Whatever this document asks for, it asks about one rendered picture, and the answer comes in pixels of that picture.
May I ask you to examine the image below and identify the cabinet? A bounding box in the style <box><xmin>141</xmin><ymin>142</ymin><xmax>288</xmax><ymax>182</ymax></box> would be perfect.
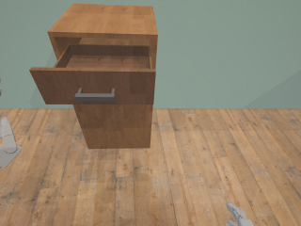
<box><xmin>47</xmin><ymin>3</ymin><xmax>158</xmax><ymax>149</ymax></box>

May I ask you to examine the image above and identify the handle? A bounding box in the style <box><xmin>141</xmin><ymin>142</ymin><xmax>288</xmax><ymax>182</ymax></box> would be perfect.
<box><xmin>74</xmin><ymin>88</ymin><xmax>116</xmax><ymax>102</ymax></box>

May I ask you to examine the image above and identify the left robot hand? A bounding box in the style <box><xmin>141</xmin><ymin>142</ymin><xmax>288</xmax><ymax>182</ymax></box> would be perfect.
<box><xmin>0</xmin><ymin>77</ymin><xmax>22</xmax><ymax>169</ymax></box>

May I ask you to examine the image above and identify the right robot hand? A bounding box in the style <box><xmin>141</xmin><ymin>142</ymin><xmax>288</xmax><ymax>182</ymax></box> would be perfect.
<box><xmin>226</xmin><ymin>202</ymin><xmax>254</xmax><ymax>226</ymax></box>

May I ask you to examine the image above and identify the drawer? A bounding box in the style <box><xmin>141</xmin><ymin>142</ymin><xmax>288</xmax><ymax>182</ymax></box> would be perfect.
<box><xmin>29</xmin><ymin>43</ymin><xmax>156</xmax><ymax>105</ymax></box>

